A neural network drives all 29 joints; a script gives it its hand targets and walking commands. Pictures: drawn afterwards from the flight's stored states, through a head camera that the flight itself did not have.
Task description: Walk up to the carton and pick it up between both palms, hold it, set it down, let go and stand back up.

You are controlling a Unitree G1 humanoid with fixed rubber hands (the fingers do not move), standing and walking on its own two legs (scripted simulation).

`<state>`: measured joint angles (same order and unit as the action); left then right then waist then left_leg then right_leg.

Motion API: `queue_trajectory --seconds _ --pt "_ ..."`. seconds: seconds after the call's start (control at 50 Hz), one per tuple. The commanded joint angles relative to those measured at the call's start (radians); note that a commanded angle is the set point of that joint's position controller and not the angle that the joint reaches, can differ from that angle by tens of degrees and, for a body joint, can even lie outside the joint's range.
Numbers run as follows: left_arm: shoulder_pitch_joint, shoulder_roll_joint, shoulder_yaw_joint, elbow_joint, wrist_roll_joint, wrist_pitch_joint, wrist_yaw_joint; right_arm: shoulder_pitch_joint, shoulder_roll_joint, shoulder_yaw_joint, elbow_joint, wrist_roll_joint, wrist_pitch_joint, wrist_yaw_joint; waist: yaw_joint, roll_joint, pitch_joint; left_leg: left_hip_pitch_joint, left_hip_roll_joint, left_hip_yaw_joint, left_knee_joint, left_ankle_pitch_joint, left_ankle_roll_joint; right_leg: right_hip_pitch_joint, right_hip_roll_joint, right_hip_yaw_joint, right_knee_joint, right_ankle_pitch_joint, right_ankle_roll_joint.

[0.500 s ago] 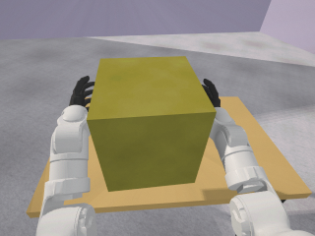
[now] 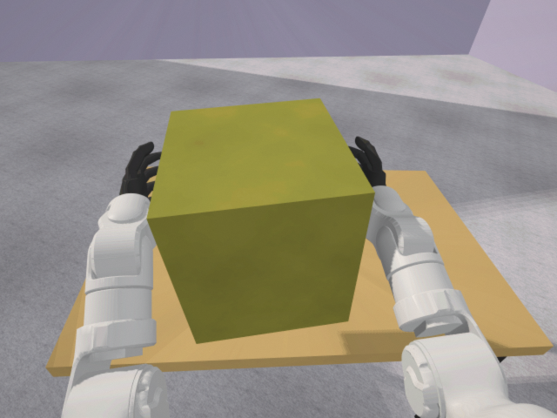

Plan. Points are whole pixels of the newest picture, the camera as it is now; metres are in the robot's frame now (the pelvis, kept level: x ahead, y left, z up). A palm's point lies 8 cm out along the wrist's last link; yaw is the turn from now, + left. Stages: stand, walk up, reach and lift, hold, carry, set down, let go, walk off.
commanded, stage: hold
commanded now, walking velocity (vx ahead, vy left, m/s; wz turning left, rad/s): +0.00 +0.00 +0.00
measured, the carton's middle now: (260, 217) +0.38 +0.01 +0.14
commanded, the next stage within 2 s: set down in 1.52 s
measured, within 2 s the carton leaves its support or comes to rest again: neither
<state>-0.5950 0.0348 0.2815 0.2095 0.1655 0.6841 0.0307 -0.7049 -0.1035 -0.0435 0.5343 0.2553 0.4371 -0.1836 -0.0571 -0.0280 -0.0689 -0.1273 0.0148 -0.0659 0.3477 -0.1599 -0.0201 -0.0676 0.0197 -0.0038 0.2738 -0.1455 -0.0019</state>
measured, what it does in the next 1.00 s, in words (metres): stands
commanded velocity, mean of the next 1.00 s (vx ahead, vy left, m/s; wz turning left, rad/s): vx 0.00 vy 0.00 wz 0.00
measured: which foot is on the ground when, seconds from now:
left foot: down 0.00-1.00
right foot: down 0.00-1.00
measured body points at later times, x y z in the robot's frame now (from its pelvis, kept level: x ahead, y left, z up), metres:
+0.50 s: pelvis +0.00 +0.01 +0.00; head -0.05 +0.03 +0.45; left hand +0.38 +0.18 +0.19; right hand +0.38 -0.15 +0.20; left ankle +0.02 +0.13 -0.75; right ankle +0.01 -0.12 -0.75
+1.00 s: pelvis +0.00 +0.00 +0.00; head -0.05 +0.02 +0.45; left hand +0.38 +0.16 +0.19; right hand +0.38 -0.16 +0.19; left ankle +0.02 +0.13 -0.75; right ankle +0.01 -0.12 -0.75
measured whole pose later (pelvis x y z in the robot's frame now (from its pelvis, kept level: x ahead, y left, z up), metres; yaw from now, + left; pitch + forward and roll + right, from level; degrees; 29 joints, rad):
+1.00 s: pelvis +0.00 +0.00 +0.00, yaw -1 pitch -4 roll -1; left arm -0.58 0.01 0.27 0.18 0.17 0.69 0.04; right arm -0.66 -0.15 0.00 0.47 0.30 0.45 -0.20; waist -0.05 0.00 -0.06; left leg -0.10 0.02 -0.05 0.36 -0.18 -0.01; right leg -0.04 0.02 0.02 0.26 -0.15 0.00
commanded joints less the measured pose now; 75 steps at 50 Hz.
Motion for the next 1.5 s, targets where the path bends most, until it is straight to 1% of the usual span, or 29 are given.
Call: queue_trajectory --seconds 0.0,0.04,0.14,0.16,0.2,0.26,0.32,0.38,0.4,0.44,0.46,0.52,0.54,0.58,0.64,0.7,0.74,0.76,0.88,0.92,0.96,1.02,1.08,1.18,1.28,1.38,1.42,1.46,1.48 --pt "-0.764 -0.667 -0.612 -0.197 -0.169 -0.079 -0.137 -0.869 0.702 0.445 -0.454 0.128 -0.068 0.071 -0.020 0.091 -0.472 0.157 -0.078 0.043 0.013 0.267 -0.023 0.099 0.048 -0.008 -0.001 0.262 0.046" --pt "-0.756 -0.653 -0.614 -0.209 -0.164 -0.076 -0.131 -0.836 0.675 0.453 -0.438 0.139 -0.060 0.069 -0.024 0.108 -0.472 0.180 -0.073 0.037 0.021 0.300 -0.032 0.088 0.052 -0.014 0.007 0.281 0.044" --pt "-0.677 -0.633 -0.566 -0.180 -0.138 -0.054 -0.144 -0.815 0.656 0.467 -0.436 0.133 -0.045 0.068 0.004 0.018 -0.409 0.179 -0.066 0.044 0.004 0.291 -0.013 0.081 0.064 -0.014 -0.012 0.241 0.046" --pt "-0.662 -0.632 -0.550 -0.166 -0.133 -0.049 -0.146 -0.842 0.659 0.481 -0.458 0.141 -0.047 0.069 0.026 0.005 -0.403 0.171 -0.067 0.047 0.002 0.284 -0.004 0.088 0.064 -0.012 -0.014 0.239 0.047" --pt "-0.654 -0.650 -0.573 -0.193 -0.145 -0.047 -0.145 -0.833 0.654 0.486 -0.491 0.150 -0.048 0.067 0.015 0.024 -0.420 0.185 -0.061 0.044 0.011 0.331 -0.017 0.105 0.068 -0.009 -0.008 0.268 0.040" --pt "-0.683 -0.653 -0.568 -0.185 -0.145 -0.046 -0.141 -0.839 0.656 0.464 -0.457 0.138 -0.043 0.075 0.015 0.014 -0.359 0.178 -0.057 0.050 0.002 0.299 -0.014 0.051 0.068 -0.011 -0.025 0.199 0.032" --pt "-0.734 -0.635 -0.543 -0.156 -0.131 -0.045 -0.142 -0.847 0.672 0.440 -0.389 0.116 -0.040 0.085 0.021 0.009 -0.328 0.135 -0.059 0.059 -0.028 0.192 0.007 0.027 0.056 -0.008 -0.040 0.100 0.034" --pt "-0.727 -0.660 -0.561 -0.125 -0.136 -0.040 -0.144 -0.887 0.672 0.428 -0.400 0.113 -0.051 0.091 0.019 0.045 -0.338 0.123 -0.057 0.056 -0.027 0.186 0.002 0.028 0.053 -0.004 -0.038 0.098 0.020" --pt "-0.737 -0.661 -0.561 -0.119 -0.133 -0.040 -0.145 -0.872 0.657 0.413 -0.367 0.111 -0.048 0.089 0.004 0.069 -0.343 0.134 -0.057 0.054 -0.026 0.182 -0.006 0.022 0.049 -0.001 -0.040 0.093 0.017" --pt "-0.783 -0.684 -0.601 -0.201 -0.158 -0.053 -0.134 -0.888 0.682 0.436 -0.428 0.132 -0.061 0.092 0.000 0.094 -0.439 0.175 -0.059 0.051 0.004 0.268 -0.024 0.054 0.059 -0.008 -0.016 0.166 0.022" --pt "-0.775 -0.681 -0.612 -0.193 -0.159 -0.052 -0.129 -0.861 0.660 0.424 -0.404 0.136 -0.055 0.091 -0.020 0.120 -0.419 0.191 -0.057 0.044 0.011 0.286 -0.038 0.047 0.060 -0.006 -0.017 0.178 0.017" --pt "-0.774 -0.684 -0.634 -0.247 -0.179 -0.067 -0.121 -0.835 0.676 0.440 -0.440 0.142 -0.054 0.087 -0.029 0.113 -0.478 0.211 -0.063 0.039 0.022 0.301 -0.039 0.045 0.058 -0.012 -0.008 0.210 0.031" --pt "-0.763 -0.673 -0.625 -0.214 -0.174 -0.063 -0.121 -0.829 0.661 0.422 -0.413 0.132 -0.047 0.088 -0.032 0.111 -0.435 0.193 -0.060 0.037 0.013 0.281 -0.041 0.034 0.060 -0.013 -0.011 0.190 0.028" --pt "-0.765 -0.663 -0.590 -0.175 -0.154 -0.059 -0.127 -0.820 0.660 0.395 -0.356 0.109 -0.042 0.094 -0.028 0.089 -0.390 0.158 -0.056 0.041 -0.015 0.198 -0.028 0.021 0.054 -0.011 -0.023 0.119 0.029" --pt "-0.756 -0.657 -0.594 -0.200 -0.151 -0.061 -0.130 -0.796 0.657 0.408 -0.368 0.111 -0.046 0.093 -0.027 0.085 -0.413 0.183 -0.055 0.039 -0.006 0.250 -0.034 0.044 0.056 -0.011 -0.013 0.170 0.029" --pt "-0.709 -0.651 -0.568 -0.153 -0.138 -0.053 -0.134 -0.821 0.657 0.430 -0.380 0.118 -0.045 0.090 -0.004 0.046 -0.388 0.174 -0.058 0.043 -0.007 0.254 -0.015 0.050 0.059 -0.013 -0.023 0.176 0.033" --pt "-0.703 -0.644 -0.550 -0.122 -0.126 -0.045 -0.142 -0.828 0.649 0.418 -0.356 0.115 -0.044 0.088 0.000 0.056 -0.334 0.148 -0.057 0.049 -0.012 0.233 -0.016 0.040 0.056 -0.012 -0.030 0.152 0.029" --pt "-0.704 -0.642 -0.546 -0.139 -0.132 -0.048 -0.146 -0.844 0.661 0.428 -0.378 0.120 -0.050 0.087 0.010 0.032 -0.359 0.144 -0.058 0.048 -0.009 0.254 -0.010 0.061 0.058 -0.011 -0.026 0.175 0.032" --pt "-0.668 -0.663 -0.560 -0.176 -0.136 -0.047 -0.145 -0.882 0.671 0.493 -0.498 0.165 -0.062 0.067 0.023 0.020 -0.422 0.194 -0.066 0.043 0.032 0.378 -0.009 0.118 0.065 -0.007 -0.009 0.331 0.044" --pt "-0.651 -0.639 -0.533 -0.156 -0.127 -0.045 -0.149 -0.884 0.680 0.508 -0.513 0.162 -0.058 0.059 0.036 -0.018 -0.418 0.181 -0.077 0.052 0.026 0.346 0.009 0.128 0.059 0.001 -0.013 0.343 0.059" --pt "-0.680 -0.640 -0.553 -0.206 -0.140 -0.052 -0.149 -0.870 0.695 0.512 -0.520 0.162 -0.058 0.056 0.026 -0.007 -0.441 0.178 -0.073 0.053 0.019 0.331 0.008 0.129 0.058 0.000 -0.004 0.349 0.060" --pt "-0.692 -0.627 -0.561 -0.224 -0.140 -0.054 -0.151 -0.802 0.690 0.498 -0.457 0.151 -0.043 0.059 0.006 0.005 -0.397 0.182 -0.070 0.053 0.009 0.315 0.001 0.114 0.053 0.001 -0.009 0.333 0.052" --pt "-0.762 -0.633 -0.570 -0.212 -0.141 -0.052 -0.149 -0.809 0.683 0.434 -0.383 0.123 -0.035 0.072 -0.008 0.063 -0.355 0.135 -0.069 0.057 -0.029 0.173 -0.005 0.041 0.043 -0.003 -0.032 0.133 0.037" --pt "-0.838 -0.653 -0.582 -0.112 -0.147 -0.059 -0.140 -0.868 0.682 0.352 -0.293 0.072 -0.043 0.102 -0.026 0.105 -0.323 0.082 -0.064 0.056 -0.060 0.024 -0.005 -0.028 0.030 -0.007 -0.045 -0.027 0.024" --pt "-0.802 -0.695 -0.603 -0.115 -0.161 -0.071 -0.124 -0.885 0.665 0.379 -0.333 0.094 -0.058 0.103 -0.030 0.120 -0.439 0.171 -0.054 0.036 -0.012 0.188 -0.030 0.010 0.055 -0.019 -0.018 0.105 0.021" --pt "-0.729 -0.679 -0.559 -0.148 -0.140 -0.065 -0.124 -0.838 0.646 0.428 -0.341 0.133 -0.053 0.096 -0.003 0.069 -0.428 0.191 -0.056 0.033 0.008 0.306 -0.030 0.056 0.066 -0.019 -0.013 0.197 0.030" --pt "-0.729 -0.666 -0.544 -0.174 -0.151 -0.070 -0.130 -0.856 0.665 0.448 -0.400 0.144 -0.058 0.091 0.007 0.015 -0.468 0.194 -0.060 0.033 0.013 0.333 -0.017 0.081 0.070 -0.019 -0.010 0.242 0.040" --pt "-0.706 -0.661 -0.555 -0.182 -0.152 -0.069 -0.132 -0.850 0.662 0.463 -0.435 0.154 -0.060 0.085 0.008 0.005 -0.456 0.210 -0.059 0.033 0.024 0.376 -0.017 0.095 0.073 -0.015 -0.008 0.285 0.043" --pt "-0.690 -0.656 -0.537 -0.171 -0.140 -0.063 -0.133 -0.877 0.667 0.487 -0.467 0.161 -0.063 0.080 0.032 -0.009 -0.468 0.213 -0.065 0.035 0.030 0.388 -0.007 0.108 0.070 -0.012 -0.009 0.301 0.046"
